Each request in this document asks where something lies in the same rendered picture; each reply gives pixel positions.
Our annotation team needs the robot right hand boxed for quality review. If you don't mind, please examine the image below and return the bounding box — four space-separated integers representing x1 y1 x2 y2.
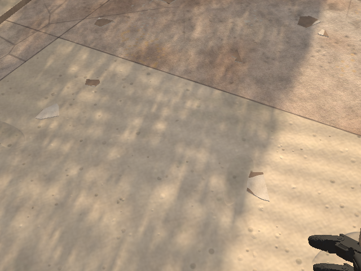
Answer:
308 234 361 271

